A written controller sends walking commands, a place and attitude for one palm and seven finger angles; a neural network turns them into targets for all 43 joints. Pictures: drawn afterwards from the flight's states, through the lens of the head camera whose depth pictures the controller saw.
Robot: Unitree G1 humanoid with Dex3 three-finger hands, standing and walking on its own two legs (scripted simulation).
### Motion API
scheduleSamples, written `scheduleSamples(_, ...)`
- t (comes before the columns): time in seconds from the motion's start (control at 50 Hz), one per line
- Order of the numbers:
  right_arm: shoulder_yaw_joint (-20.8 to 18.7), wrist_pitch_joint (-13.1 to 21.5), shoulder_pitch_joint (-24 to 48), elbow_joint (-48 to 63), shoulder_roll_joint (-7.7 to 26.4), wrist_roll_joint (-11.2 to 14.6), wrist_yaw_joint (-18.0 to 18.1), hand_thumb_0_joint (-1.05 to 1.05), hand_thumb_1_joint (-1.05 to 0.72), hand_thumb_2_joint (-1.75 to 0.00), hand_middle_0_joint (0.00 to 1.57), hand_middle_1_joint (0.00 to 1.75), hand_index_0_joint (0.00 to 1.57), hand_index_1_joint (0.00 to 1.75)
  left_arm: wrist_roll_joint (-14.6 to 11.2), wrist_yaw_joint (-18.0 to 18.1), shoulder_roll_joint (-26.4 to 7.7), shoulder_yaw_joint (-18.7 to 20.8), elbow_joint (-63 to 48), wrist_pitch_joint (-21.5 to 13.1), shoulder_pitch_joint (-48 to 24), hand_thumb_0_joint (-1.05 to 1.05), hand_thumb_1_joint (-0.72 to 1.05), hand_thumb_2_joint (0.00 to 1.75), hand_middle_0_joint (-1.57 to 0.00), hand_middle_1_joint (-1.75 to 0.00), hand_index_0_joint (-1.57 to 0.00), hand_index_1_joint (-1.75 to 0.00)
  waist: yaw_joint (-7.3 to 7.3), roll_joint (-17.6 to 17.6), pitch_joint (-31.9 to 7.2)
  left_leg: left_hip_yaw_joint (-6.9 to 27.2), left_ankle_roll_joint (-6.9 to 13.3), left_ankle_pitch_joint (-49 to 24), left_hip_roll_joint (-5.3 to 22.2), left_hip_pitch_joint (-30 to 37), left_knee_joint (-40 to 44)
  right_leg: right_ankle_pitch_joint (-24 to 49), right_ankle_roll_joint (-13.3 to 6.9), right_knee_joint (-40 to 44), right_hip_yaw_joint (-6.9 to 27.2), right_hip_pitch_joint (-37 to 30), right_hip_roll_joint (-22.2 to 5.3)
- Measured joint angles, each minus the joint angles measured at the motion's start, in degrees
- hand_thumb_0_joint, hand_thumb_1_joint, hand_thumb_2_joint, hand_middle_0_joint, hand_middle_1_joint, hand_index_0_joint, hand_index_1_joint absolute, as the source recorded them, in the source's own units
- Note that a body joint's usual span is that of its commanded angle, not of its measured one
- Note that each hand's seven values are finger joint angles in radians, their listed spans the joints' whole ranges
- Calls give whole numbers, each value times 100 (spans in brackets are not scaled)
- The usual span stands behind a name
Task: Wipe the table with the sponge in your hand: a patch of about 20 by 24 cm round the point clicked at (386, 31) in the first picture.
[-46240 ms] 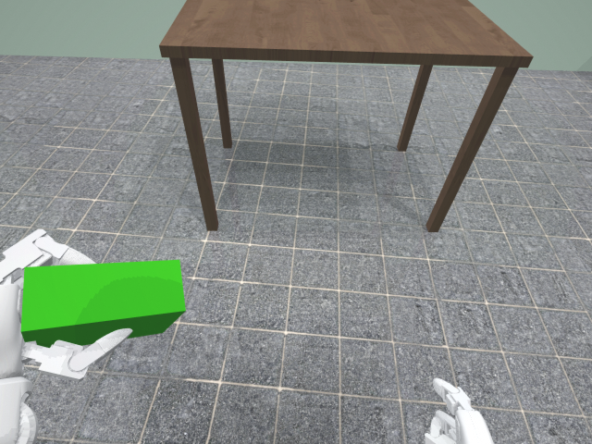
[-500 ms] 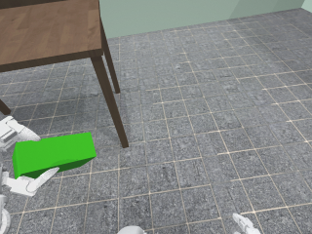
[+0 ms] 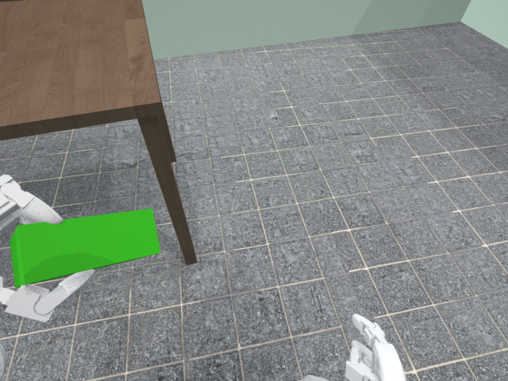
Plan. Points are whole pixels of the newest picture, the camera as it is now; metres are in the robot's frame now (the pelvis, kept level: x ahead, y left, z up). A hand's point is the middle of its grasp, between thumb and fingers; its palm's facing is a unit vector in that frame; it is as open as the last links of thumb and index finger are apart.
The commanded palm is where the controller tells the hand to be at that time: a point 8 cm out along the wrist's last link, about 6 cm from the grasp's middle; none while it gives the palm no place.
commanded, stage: take the last steps up to it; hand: left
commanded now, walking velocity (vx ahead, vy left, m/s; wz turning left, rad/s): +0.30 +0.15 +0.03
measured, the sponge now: (105, 243) +0.25 +0.20 +0.14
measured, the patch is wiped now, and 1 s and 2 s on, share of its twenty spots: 0.60 0.60 0.60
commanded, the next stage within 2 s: come to a stop and stand still in 0.84 s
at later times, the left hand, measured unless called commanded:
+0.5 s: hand (23, 166) +0.33 +0.33 +0.18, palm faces +0.43 -0.79 -0.43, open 9.3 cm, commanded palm +0.27 +0.37 +0.18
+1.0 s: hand (12, 134) +0.41 +0.40 +0.16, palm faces +0.47 -0.79 -0.41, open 9.3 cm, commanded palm +0.35 +0.43 +0.18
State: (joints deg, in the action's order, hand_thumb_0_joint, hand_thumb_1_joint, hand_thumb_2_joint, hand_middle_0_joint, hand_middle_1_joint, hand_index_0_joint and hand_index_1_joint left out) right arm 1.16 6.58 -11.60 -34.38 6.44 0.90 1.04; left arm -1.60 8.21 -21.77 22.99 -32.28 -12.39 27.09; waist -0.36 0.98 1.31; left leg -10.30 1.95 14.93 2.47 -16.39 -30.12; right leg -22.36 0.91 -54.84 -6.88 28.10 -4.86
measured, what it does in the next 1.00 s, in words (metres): walks ahead: right foot, then left foot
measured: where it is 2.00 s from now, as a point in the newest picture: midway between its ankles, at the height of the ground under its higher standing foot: (199, 374)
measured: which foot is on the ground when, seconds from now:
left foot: down 0.00-0.10, up 0.12-0.42, down 0.44-0.78, up 0.80-1.00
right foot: up 0.00-0.06, down 0.08-0.46, up 0.48-0.74, down 0.76-1.00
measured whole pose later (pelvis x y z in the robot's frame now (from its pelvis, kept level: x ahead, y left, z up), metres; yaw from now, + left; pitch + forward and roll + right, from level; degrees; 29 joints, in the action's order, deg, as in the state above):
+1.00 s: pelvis +0.21 +0.14 +0.00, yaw +3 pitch +0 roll +1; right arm -0.7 2.8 -11.7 -37.1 13.6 0.0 2.2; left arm -0.8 8.9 -18.8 20.3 -26.8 -11.9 26.0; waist -1.1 1.1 3.8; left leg -3.3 -0.8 18.0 4.6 -26.2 -47.7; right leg -17.5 0.7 -31.9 -8.6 13.6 -6.6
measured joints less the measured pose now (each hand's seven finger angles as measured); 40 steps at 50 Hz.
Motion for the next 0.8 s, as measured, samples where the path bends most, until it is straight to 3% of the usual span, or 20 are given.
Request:
scheduleSamples(0.08,124,-19,-183,-70,39,-43,40,1,-90,-90,20,30,20,30,50,2,-113,-142,4,67,120,-1,-49,110,-81,-142,-84,-143,-81,-126,-10,55,-50,347,-83,107,-330,445,-31,1812,-176,-716,105)
scheduleSamples(0.14,71,-178,-129,-277,247,-89,55,1,-90,-90,20,30,20,30,97,-6,-72,-175,299,93,-113,-1,-49,110,-81,-142,-84,-143,-121,-357,-18,411,-106,958,-70,-403,-1857,493,-343,1670,-299,-804,148)
scheduleSamples(0.18,-9,-271,-92,-436,405,-86,22,1,-90,-90,20,30,20,30,74,-25,83,-204,552,107,-291,-1,-49,110,-81,-142,-84,-143,-161,-375,-18,642,-203,910,-136,-855,-2987,359,-346,1729,-314,-952,99)
scheduleSamples(0.22,-70,-339,-80,-475,549,-76,13,1,-90,-90,20,30,20,30,54,-19,235,-193,696,88,-317,-1,-49,110,-81,-142,-84,-143,-159,-328,-11,742,-271,653,-67,-1213,-3525,409,-260,1971,-284,-1134,47)
scheduleSamples(0.26,-129,-372,-80,-420,664,-73,21,1,-90,-90,20,30,20,30,61,-5,312,-199,710,37,-228,-1,-49,110,-81,-142,-84,-143,-106,-247,21,786,-293,392,99,-1442,-3384,490,-194,2232,-269,-1297,-13)
scheduleSamples(0.32,-242,-348,-93,-259,779,-83,55,1,-90,-90,20,30,20,30,81,8,294,-270,477,-14,-58,-1,-49,110,-81,-142,-84,-143,-65,-53,164,702,-250,79,328,-1361,-2169,510,-75,2437,-215,-1487,-148)
scheduleSamples(0.42,-441,-229,-143,-19,910,-99,154,1,-90,-90,20,30,20,30,108,54,88,-287,-131,-77,160,-1,-49,110,-81,-142,-84,-143,-84,119,332,354,-210,-378,277,-566,-348,190,223,2214,-64,-1703,-340)
scheduleSamples(0.44,-478,-204,-162,43,935,-85,179,1,-90,-90,20,30,20,30,106,60,19,-239,-235,-96,152,-1,-49,110,-81,-142,-84,-143,-84,91,312,317,-194,-407,231,-394,-136,42,273,2015,-29,-1675,-355)
scheduleSamples(0.48,-542,-192,-41,46,778,-51,232,1,-90,-90,19,30,20,30,97,82,-170,-76,-190,-151,-98,-1,-49,110,-81,-142,-84,-143,-64,250,386,217,-149,-205,102,-409,-444,-431,141,1127,236,-1392,-459)
scheduleSamples(0.54,-437,-167,118,23,450,-40,221,1,-91,-90,19,30,20,30,116,108,-327,89,177,-138,-445,-1,-49,110,-81,-142,-84,-143,56,212,374,261,-69,-53,105,-376,-516,-885,-9,-650,426,-695,-112)
scheduleSamples(0.58,-310,-119,136,16,245,2,141,1,-91,-90,19,30,20,30,88,92,-313,162,219,-53,-471,-1,-49,110,-81,-142,-84,-143,84,174,295,243,-36,-78,111,-288,-348,-745,-21,-1041,320,-338,5)
scheduleSamples(0.64,-126,-23,70,27,44,18,30,1,-90,-90,20,30,20,30,26,64,-164,137,-36,-36,-197,-1,-49,110,-80,-142,-84,-143,76,103,171,144,2,-75,78,-142,-108,-350,-10,-595,111,-93,43)
scheduleSamples(0.74,94,2,-106,-18,-1,-31,22,1,-90,-90,20,30,20,30,11,20,-171,-63,-219,-26,220,-1,-49,110,-80,-143,-84,-143,1,-123,93,124,5,138,-43,42,-137,249,4,1454,-177,-626,180)
scheduleSamples(0.76,120,-29,-145,-26,13,-37,34,1,-90,-90,20,30,20,30,20,23,-245,-43,-177,-6,251,-1,-49,110,-81,-142,-84,-143,-17,-132,65,126,-4,268,-83,21,-310,495,-27,1932,-199,-841,198)
scheduleSamples(0.8,110,-140,-124,-123,145,-57,45,1,-90,-90,20,30,20,30,60,16,-234,-57,36,19,174,-1,-49,110,-81,-142,-84,-143,-62,-318,36,261,-57,692,-59,-190,-1041,713,-290,1922,-244,-909,241)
